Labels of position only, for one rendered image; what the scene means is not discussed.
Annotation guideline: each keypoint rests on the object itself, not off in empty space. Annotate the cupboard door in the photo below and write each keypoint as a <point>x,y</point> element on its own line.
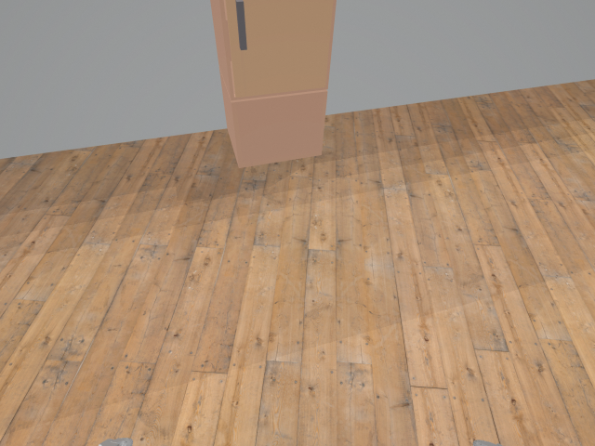
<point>287,45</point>

